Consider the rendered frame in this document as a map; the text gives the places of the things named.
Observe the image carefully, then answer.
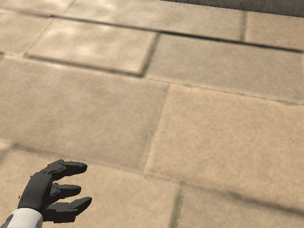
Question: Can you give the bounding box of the robot left hand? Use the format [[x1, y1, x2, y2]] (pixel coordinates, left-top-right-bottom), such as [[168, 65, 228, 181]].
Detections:
[[17, 159, 92, 223]]

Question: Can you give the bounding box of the robot left forearm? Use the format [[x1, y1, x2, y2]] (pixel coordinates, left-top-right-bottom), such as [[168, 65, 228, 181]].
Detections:
[[0, 208, 43, 228]]

